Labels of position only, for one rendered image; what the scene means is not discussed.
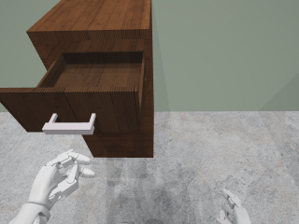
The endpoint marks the handle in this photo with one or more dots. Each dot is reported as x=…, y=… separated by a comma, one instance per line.
x=69, y=128

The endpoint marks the left robot hand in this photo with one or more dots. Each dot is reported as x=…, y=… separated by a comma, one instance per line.
x=50, y=185

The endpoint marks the drawer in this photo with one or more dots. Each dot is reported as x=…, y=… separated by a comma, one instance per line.
x=109, y=84

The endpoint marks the cabinet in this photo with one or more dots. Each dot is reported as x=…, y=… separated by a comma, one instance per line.
x=103, y=25

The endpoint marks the right robot hand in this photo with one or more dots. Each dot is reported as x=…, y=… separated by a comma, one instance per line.
x=239, y=215

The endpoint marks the left robot forearm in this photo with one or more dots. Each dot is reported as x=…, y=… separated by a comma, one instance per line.
x=32, y=213

